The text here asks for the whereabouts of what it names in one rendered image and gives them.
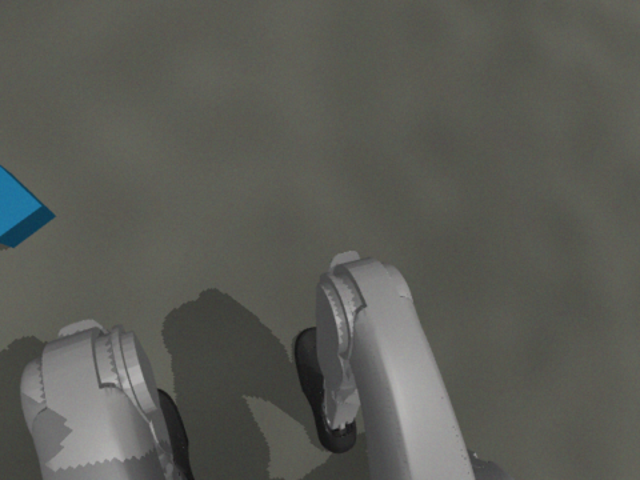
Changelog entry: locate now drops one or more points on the left robot foot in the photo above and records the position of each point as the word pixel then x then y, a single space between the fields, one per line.
pixel 177 435

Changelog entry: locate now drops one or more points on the small box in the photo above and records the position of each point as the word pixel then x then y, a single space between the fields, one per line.
pixel 21 213

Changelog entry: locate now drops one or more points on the right robot hand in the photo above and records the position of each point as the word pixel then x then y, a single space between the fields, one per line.
pixel 487 471

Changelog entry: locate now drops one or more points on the right robot foot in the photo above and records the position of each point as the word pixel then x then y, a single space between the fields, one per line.
pixel 311 380

